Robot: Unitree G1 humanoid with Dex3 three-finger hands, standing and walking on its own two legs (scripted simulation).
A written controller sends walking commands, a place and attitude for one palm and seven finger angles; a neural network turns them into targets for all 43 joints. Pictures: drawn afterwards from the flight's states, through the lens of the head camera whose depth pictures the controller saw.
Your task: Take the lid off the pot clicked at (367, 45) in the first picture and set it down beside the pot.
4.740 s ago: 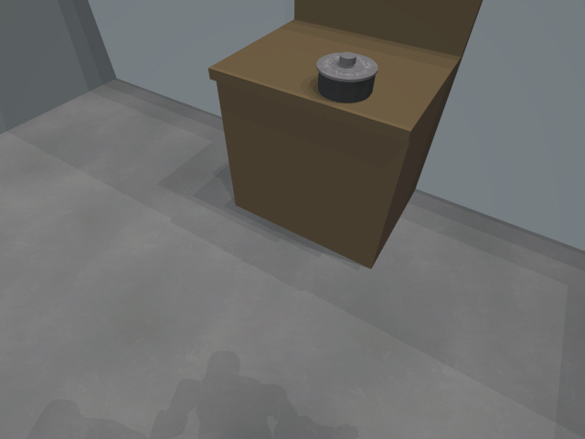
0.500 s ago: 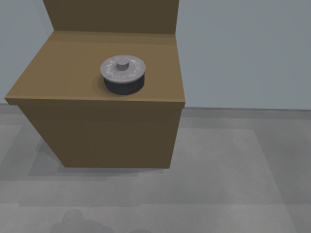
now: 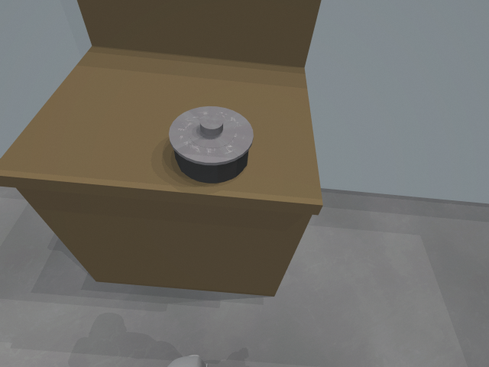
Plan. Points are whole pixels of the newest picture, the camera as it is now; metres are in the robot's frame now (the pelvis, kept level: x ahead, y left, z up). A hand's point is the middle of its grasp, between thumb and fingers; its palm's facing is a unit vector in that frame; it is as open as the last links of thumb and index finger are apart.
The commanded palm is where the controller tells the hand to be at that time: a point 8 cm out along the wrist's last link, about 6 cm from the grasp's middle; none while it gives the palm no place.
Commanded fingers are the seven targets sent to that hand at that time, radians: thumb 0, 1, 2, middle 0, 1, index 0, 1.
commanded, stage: take the last steps up to it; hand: left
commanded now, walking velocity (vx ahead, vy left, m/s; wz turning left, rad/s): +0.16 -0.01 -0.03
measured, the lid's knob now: (211, 125) +0.57 +0.13 +0.05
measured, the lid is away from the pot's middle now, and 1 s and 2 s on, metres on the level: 0.00 0.00 0.00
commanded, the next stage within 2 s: come to a stop and stand still in 0.02 s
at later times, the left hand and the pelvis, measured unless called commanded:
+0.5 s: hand (153, 362) +0.15 +0.17 -0.15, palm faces +0.01 -0.97 -0.24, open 7.3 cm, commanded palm none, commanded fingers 0.00 0.90 0.90 -0.20 -0.30 -0.20 -0.30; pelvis +0.09 -0.01 +0.01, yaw +1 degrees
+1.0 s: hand out of the picture +0.10 +0.17 -0.15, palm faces +0.04 -0.96 -0.26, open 7.4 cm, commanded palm none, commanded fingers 0.00 0.90 0.90 -0.20 -0.30 -0.20 -0.30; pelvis +0.08 -0.02 +0.01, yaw +2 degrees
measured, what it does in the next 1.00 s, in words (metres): steps on the spot: right foot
